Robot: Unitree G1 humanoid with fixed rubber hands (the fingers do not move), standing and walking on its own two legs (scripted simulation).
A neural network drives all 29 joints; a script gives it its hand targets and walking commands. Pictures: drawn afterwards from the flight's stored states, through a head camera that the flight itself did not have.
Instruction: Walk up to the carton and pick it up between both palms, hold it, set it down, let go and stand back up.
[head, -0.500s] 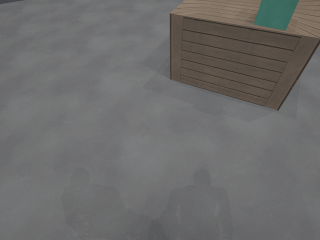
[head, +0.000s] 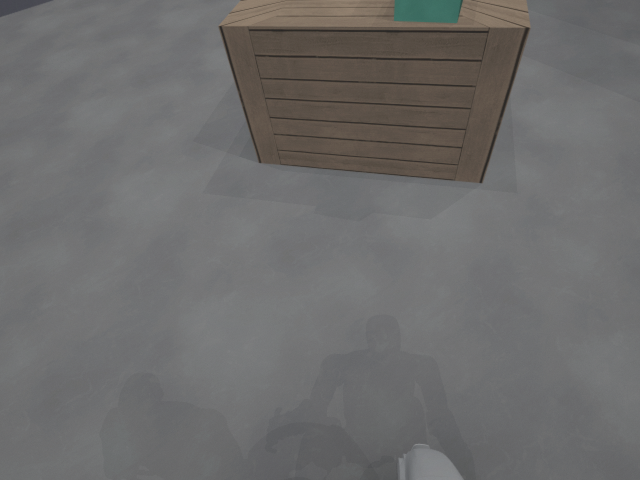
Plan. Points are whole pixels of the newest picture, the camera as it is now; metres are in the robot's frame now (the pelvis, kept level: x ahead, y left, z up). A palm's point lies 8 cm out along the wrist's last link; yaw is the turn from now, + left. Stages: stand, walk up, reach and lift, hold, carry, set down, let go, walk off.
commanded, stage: walk up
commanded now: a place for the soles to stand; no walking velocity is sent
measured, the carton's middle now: out of the picture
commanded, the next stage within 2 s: none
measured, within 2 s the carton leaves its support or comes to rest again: neither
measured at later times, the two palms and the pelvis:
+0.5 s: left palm (225, 381) +0.29 +0.20 -0.13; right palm (517, 299) +0.39 -0.28 -0.11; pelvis +0.28 -0.05 -0.01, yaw -10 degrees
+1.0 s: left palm (315, 201) +0.64 +0.05 -0.10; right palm (579, 299) +0.42 -0.41 -0.17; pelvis +0.48 -0.16 -0.02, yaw -21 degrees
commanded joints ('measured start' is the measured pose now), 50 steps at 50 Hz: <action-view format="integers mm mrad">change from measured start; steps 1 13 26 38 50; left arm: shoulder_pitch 494 166 424 106 197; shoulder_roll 144 123 112 43 185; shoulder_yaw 61 -13 -26 -32 -3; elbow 45 -158 -173 -303 -315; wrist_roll -19 -33 -47 -19 -58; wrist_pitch -42 -90 -29 -33 -65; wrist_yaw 15 57 35 -13 80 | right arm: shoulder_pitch -157 -191 72 -141 13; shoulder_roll -67 -96 -279 -204 -184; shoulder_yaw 15 48 -54 -6 34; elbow -153 -297 -323 -276 -274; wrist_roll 8 44 61 33 51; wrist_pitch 23 42 30 -26 72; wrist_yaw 49 75 17 30 85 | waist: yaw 249 40 -35 70 59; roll -301 -100 250 130 -209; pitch -165 70 -307 -28 92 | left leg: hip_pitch -618 -704 192 -420 -862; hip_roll -57 3 438 303 11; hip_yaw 99 -166 -1094 -241 -244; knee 564 467 -381 -302 797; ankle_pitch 102 209 -396 -49 97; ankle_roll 143 68 396 306 77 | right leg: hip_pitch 680 301 -207 -15 146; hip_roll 56 -111 168 -54 -233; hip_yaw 173 358 136 164 732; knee -316 -590 632 13 -664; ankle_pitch -87 406 -260 -84 -603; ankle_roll -105 -224 -20 4 -175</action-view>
